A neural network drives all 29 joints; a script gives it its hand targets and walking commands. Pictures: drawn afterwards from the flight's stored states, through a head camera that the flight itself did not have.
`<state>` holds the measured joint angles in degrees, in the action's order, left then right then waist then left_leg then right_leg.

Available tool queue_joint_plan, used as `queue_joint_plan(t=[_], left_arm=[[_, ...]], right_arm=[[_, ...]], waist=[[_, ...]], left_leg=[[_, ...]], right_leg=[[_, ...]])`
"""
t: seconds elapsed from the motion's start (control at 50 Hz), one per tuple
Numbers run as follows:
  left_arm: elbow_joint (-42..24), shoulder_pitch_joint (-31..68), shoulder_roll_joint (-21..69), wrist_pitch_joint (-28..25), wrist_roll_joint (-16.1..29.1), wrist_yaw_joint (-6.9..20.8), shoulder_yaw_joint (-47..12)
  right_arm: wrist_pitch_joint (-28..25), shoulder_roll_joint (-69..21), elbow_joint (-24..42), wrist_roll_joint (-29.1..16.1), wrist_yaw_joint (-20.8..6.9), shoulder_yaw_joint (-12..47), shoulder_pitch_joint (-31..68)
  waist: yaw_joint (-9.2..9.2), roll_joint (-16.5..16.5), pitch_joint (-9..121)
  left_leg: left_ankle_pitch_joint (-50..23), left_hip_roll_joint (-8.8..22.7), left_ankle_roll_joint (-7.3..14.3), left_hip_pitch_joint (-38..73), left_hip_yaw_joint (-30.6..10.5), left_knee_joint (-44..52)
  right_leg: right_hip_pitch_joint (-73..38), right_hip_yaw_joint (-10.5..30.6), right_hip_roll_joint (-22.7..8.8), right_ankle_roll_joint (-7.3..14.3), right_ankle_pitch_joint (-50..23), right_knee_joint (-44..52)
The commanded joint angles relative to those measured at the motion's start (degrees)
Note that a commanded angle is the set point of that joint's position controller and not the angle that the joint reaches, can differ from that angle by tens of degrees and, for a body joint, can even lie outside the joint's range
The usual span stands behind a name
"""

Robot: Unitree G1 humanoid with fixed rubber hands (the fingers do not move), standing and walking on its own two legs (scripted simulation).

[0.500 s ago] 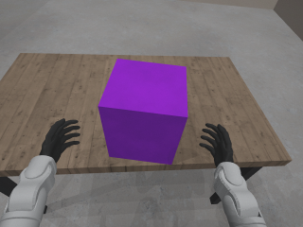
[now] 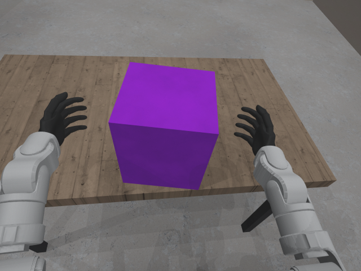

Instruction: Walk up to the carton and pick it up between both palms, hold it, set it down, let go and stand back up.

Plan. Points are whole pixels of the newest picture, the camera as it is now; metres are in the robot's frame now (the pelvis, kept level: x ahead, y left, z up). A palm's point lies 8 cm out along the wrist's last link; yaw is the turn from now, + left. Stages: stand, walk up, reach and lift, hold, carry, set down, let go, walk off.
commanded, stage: reach and lift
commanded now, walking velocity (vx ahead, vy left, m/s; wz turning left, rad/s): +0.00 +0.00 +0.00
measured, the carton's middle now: (166, 130) +0.46 +0.04 +0.02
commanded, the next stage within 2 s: none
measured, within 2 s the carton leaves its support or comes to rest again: neither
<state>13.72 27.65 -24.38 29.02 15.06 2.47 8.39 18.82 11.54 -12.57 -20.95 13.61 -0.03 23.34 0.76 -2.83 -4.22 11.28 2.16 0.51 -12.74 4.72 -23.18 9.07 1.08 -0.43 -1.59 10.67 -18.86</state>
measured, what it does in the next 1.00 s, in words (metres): stands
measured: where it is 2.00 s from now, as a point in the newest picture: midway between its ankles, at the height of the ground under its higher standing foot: outside the picture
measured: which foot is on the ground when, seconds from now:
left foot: down 0.00-1.00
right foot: down 0.00-1.00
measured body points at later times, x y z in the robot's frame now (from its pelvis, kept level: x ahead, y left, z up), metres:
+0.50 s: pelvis -0.01 +0.00 +0.00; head +0.04 +0.03 +0.44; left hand +0.44 +0.25 +0.15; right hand +0.43 -0.17 +0.14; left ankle +0.01 +0.11 -0.75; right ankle -0.01 -0.14 -0.75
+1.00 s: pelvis +0.00 -0.01 -0.01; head +0.07 +0.02 +0.44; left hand +0.46 +0.24 +0.10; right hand +0.45 -0.15 +0.09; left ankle +0.01 +0.11 -0.75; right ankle -0.01 -0.14 -0.75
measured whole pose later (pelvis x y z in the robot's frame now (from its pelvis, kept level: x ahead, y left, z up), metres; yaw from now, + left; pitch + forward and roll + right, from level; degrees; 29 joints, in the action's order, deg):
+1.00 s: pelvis +0.00 -0.01 -0.01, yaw +1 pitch +10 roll -2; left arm 56.5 52.5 -24.8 9.3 15.7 2.0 0.7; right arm 9.6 8.4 -44.9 -17.0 13.7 -0.4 45.6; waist -1.7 -1.8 3.0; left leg 11.7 3.0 -0.2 -25.5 2.4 -27.1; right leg 20.5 -1.0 0.5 -1.0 11.1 -21.6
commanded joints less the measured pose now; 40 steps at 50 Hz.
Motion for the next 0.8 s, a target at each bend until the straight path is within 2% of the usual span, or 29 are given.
queue_joint_plan(t=[0.0, 0.02, 0.06, 0.1, 0.14, 0.18, 0.2, 0.22, 0.28, 0.3, 0.36, 0.38, 0.4, 0.42, 0.46, 0.48, 0.5, 0.52, 0.54, 0.56, 0.6, 0.62, 0.64, 0.66, 0.68, 0.72, 0.74, 0.76, 0.78], left_arm=[[-11.66, 29.14, -13.79, -3.02, 0.48, -0.49, 3.55], [-11.71, 30.18, -13.23, -2.98, 1.18, -0.62, 2.22], [-6.79, 35.63, -14.25, -3.21, 1.24, -0.47, 2.59], [-3.91, 37.47, -16.25, -3.86, 1.62, -0.08, 2.38], [-2.18, 40.17, -16.38, -4.74, 1.67, -0.58, 1.85], [-2.21, 42.49, -16.25, -4.77, 1.72, -0.91, 0.99], [2.11, 43.50, -16.49, -5.05, 1.73, -0.79, 1.11], [0.45, 44.70, -16.96, -5.55, 1.74, -1.04, 0.76], [4.70, 49.59, -17.00, -5.80, 2.59, -1.27, -0.80], [5.34, 49.73, -17.37, -6.26, 2.76, -1.25, -1.21], [7.83, 56.16, -17.40, -6.78, 3.16, -1.94, -2.11], [7.73, 53.68, -17.21, -6.92, 3.12, -2.23, -2.36], [9.66, 57.76, -17.54, -6.76, 3.67, -2.36, -3.21], [13.23, 56.60, -17.39, -7.02, 3.26, -2.42, -3.46], [13.48, 62.47, -18.86, -8.02, 4.70, -2.64, -4.21], [15.19, 60.64, -18.22, -7.90, 4.57, -2.42, -4.66], [16.45, 59.23, -17.91, -7.80, 3.74, -2.40, -4.10], [17.90, 62.43, -17.33, -7.91, 4.12, -2.30, -5.92], [18.54, 63.21, -17.83, -8.44, 4.14, -2.64, -5.53], [18.83, 65.35, -18.47, -8.73, 5.35, -2.76, -5.68], [20.35, 65.55, -18.27, -9.77, 5.41, -2.80, -6.55], [22.01, 64.80, -17.52, -10.18, 6.21, -2.80, -8.04], [22.94, 65.54, -17.38, -10.67, 5.83, -2.73, -7.47], [24.60, 66.09, -16.81, -11.33, 5.92, -2.60, -7.95], [26.71, 64.09, -16.49, -11.75, 4.71, -2.35, -7.12], [28.08, 63.79, -16.39, -13.07, 3.50, -1.50, -6.57], [29.88, 61.22, -15.79, -14.04, 3.04, -1.36, -6.97], [27.16, 61.41, -15.86, -14.85, 2.80, -1.39, -5.94], [29.51, 59.71, -16.61, -15.38, 2.36, -1.39, -5.44]], right_arm=[[-2.41, 8.47, 11.31, -0.48, -0.34, -4.89, 27.22], [-2.91, 9.49, 10.90, 0.33, -0.34, -5.63, 28.56], [-2.04, 8.43, 6.21, 0.77, -0.49, -6.14, 32.04], [-1.83, 8.52, 6.04, 0.46, -0.26, -4.96, 34.02], [-2.07, 10.05, 5.69, 1.42, -0.43, -6.81, 36.55], [-2.05, 9.98, 4.41, 0.81, -0.32, -6.74, 38.01], [-1.68, 8.90, -0.46, 0.46, -0.47, -5.56, 38.60], [-2.05, 9.45, 2.03, 0.53, -0.52, -6.08, 39.51], [-1.68, 10.84, -1.72, 0.08, -0.98, -6.71, 44.80], [-2.20, 10.70, -0.06, 0.43, -1.10, -5.55, 44.32], [-2.00, 10.86, -5.66, 0.31, -1.19, -5.91, 49.91], [-2.18, 11.54, -4.82, -0.25, -1.22, -6.54, 47.70], [-2.37, 12.11, -6.21, -0.09, -1.18, -6.27, 52.03], [-2.09, 11.63, -10.10, 0.29, -1.54, -5.96, 50.58], [-2.73, 13.04, -7.24, -0.51, -1.44, -5.91, 55.77], [-2.19, 12.59, -10.83, -0.32, -1.27, -5.25, 54.04], [-2.10, 12.59, -11.02, -0.34, -1.34, -5.57, 54.40], [-2.14, 12.58, -12.40, -0.35, -1.16, -5.30, 56.56], [-2.61, 13.16, -12.64, -0.29, -1.39, -6.14, 56.78], [-2.77, 14.17, -11.10, 0.10, -1.29, -6.46, 58.62], [-2.67, 12.58, -14.11, 0.23, -1.44, -5.34, 58.85], [-3.20, 13.37, -14.79, 0.01, -1.32, -5.83, 58.34], [-3.42, 13.31, -15.50, -0.58, -1.44, -4.39, 60.02], [-3.75, 12.86, -17.53, -0.60, -1.56, -4.13, 59.60], [-4.18, 11.70, -17.80, -0.25, -1.47, -3.86, 58.68], [-4.72, 9.48, -19.85, -0.34, -1.34, -1.98, 58.07], [-5.42, 8.85, -20.49, -0.13, -1.10, -1.80, 56.88], [-6.39, 9.98, -18.16, 0.30, -1.22, -2.26, 56.51], [-6.79, 9.71, -19.10, 0.19, -0.99, -2.07, 55.13]], waist=[[-0.46, 8.48, 38.80], [-1.74, 8.23, 40.39], [-1.36, 8.69, 38.45], [-1.24, 6.89, 40.11], [-2.11, 7.79, 42.40], [-2.38, 9.03, 43.98], [-1.73, 9.27, 42.11], [-1.87, 10.13, 43.65], [-2.63, 9.36, 43.44], [-2.27, 8.34, 44.64], [-2.33, 9.59, 46.08], [-2.61, 10.66, 48.80], [-2.81, 11.26, 49.17], [-2.97, 10.95, 48.04], [-2.71, 11.33, 51.40], [-3.70, 10.55, 49.36], [-2.77, 10.72, 49.30], [-3.72, 11.48, 49.08], [-3.11, 12.30, 51.78], [-3.74, 9.94, 52.54], [-3.27, 9.29, 53.26], [-4.56, 10.30, 53.24], [-3.41, 10.90, 54.03], [-4.05, 10.90, 53.37], [-2.86, 11.04, 53.28], [-2.51, 9.10, 51.47], [-2.31, 9.16, 50.19], [-1.83, 9.30, 53.49], [-1.75, 9.41, 51.46]], left_leg=[[-23.91, -2.29, -2.89, 15.53, -0.78, -0.03], [-26.42, -2.31, -3.62, 16.85, -0.29, -1.10], [-23.19, -2.40, -3.18, 15.31, -0.74, -0.81], [-21.49, -2.60, -2.36, 14.32, -0.59, -0.65], [-20.01, -2.31, -2.63, 14.38, -1.09, -0.56], [-23.74, -2.46, -3.16, 16.35, -0.89, -1.65], [-21.92, -2.37, -3.01, 14.61, -0.71, -1.64], [-21.69, -2.64, -3.14, 14.73, -0.87, -1.69], [-19.22, -2.41, -2.99, 14.06, -1.21, -1.16], [-19.86, -2.25, -2.61, 14.82, -1.06, -1.32], [-23.03, -1.90, -3.42, 14.74, -1.97, -2.66], [-22.70, -2.01, -3.42, 16.46, -2.12, -3.53], [-23.30, -2.00, -3.76, 16.67, -1.75, -3.70], [-22.33, -2.08, -3.89, 16.17, -2.12, -3.50], [-21.36, -2.28, -3.75, 15.80, -2.17, -3.95], [-20.88, -2.21, -3.54, 15.30, -1.95, -3.41], [-22.19, -1.89, -3.53, 15.56, -2.46, -3.35], [-22.00, -1.85, -3.68, 15.93, -2.50, -3.72], [-21.10, -1.85, -3.97, 15.87, -2.43, -3.66], [-20.55, -1.52, -3.65, 15.40, -2.76, -3.64], [-21.02, -1.50, -3.85, 15.92, -2.37, -3.86], [-23.72, -1.68, -3.88, 16.93, -3.04, -4.64], [-24.87, -1.62, -3.94, 16.81, -2.58, -5.47], [-24.55, -1.56, -4.09, 16.62, -2.61, -5.55], [-24.78, -1.73, -3.81, 16.64, -2.55, -5.16], [-24.77, -1.74, -3.24, 15.20, -2.29, -5.10], [-24.71, -1.76, -3.30, 14.24, -2.20, -4.94], [-25.01, -1.76, -3.50, 14.37, -1.93, -4.69], [-25.90, -1.76, -3.35, 13.15, -2.27, -4.46]], right_leg=[[-5.93, -1.05, 3.40, 1.63, -18.82, -0.42], [-4.88, -1.89, 3.71, 1.31, -20.19, -0.56], [-3.32, -1.73, 3.60, 1.42, -17.39, -0.56], [-4.47, -1.29, 2.69, 0.95, -19.37, -1.35], [-3.72, -2.01, 3.58, 1.26, -16.93, -0.94], [-3.91, -2.18, 3.56, 1.52, -21.04, -1.49], [-2.65, -1.56, 3.33, 1.47, -19.21, -1.58], [-3.34, -2.06, 3.47, 1.28, -20.04, -2.06], [-1.89, -2.33, 3.42, 1.23, -17.36, -1.17], [-2.55, -2.38, 3.24, 1.20, -18.50, -1.37], [-0.38, -2.78, 3.59, 1.35, -19.24, -2.00], [0.38, -2.91, 3.62, 1.52, -19.33, -2.21], [1.73, -2.94, 3.76, 1.61, -18.98, -1.84], [2.40, -3.26, 3.36, 1.29, -18.78, -1.85], [2.64, -3.06, 3.09, 1.61, -19.47, -2.13], [1.78, -3.10, 3.37, 1.40, -19.63, -1.87], [2.02, -3.12, 3.36, 1.33, -20.03, -2.14], [3.12, -3.13, 3.36, 1.72, -19.18, -1.60], [2.75, -3.50, 3.23, 1.87, -18.38, -1.67], [2.52, -3.82, 3.50, 1.62, -17.59, -1.38], [2.50, -3.66, 3.32, 1.94, -17.48, -1.64], [3.87, -3.94, 3.72, 1.92, -20.59, -1.81], [3.92, -3.66, 3.89, 1.80, -21.21, -2.37], [4.42, -4.04, 3.88, 1.79, -21.49, -2.76], [3.73, -3.68, 3.66, 1.30, -22.76, -2.10], [1.25, -3.42, 3.10, 1.06, -25.03, -2.97], [0.31, -3.25, 3.20, 1.37, -24.74, -2.84], [-0.56, -3.73, 3.21, 0.95, -25.06, -3.00], [-1.03, -3.64, 3.50, 0.78, -25.93, -3.24]])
